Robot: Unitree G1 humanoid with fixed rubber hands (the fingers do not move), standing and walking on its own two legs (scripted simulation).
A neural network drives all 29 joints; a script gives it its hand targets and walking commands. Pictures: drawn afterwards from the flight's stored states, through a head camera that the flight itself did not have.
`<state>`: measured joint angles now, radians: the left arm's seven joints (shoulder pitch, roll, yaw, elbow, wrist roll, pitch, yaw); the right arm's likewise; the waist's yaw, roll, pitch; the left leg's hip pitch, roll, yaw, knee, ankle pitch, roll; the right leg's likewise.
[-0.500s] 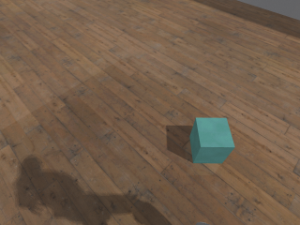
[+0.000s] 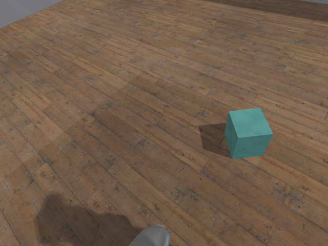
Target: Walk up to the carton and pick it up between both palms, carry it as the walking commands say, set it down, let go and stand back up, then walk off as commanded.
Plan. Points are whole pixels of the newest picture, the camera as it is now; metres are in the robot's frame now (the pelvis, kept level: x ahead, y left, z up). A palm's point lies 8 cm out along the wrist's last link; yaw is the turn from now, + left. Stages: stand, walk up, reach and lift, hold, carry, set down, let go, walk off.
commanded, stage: walk off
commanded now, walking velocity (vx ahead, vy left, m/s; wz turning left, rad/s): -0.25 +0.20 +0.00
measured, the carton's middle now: (245, 133) +0.85 -0.41 -0.65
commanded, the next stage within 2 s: stand in 1.86 s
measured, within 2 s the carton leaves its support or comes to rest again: neither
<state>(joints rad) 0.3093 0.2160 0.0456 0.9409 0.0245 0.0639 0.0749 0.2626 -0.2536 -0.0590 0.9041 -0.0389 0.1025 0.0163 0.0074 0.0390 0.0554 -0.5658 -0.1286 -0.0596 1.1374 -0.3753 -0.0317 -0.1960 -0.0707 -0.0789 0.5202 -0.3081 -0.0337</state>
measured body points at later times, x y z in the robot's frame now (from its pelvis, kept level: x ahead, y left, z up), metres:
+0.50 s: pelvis -0.14 +0.15 +0.00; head -0.12 +0.18 +0.45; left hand -0.11 +0.44 -0.15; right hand -0.04 -0.12 -0.12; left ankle -0.13 +0.26 -0.74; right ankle -0.17 +0.02 -0.63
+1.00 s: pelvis -0.29 +0.23 +0.00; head -0.25 +0.18 +0.45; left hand -0.23 +0.53 -0.10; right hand -0.25 -0.04 -0.16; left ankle -0.34 +0.44 -0.62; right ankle -0.25 +0.11 -0.74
